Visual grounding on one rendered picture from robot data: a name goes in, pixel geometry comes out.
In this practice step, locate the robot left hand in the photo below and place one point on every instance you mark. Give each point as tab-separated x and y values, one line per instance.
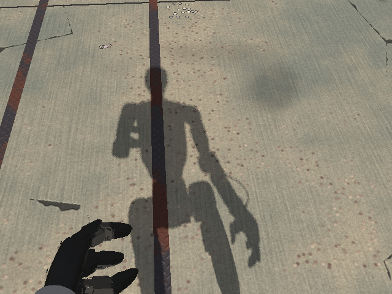
74	260

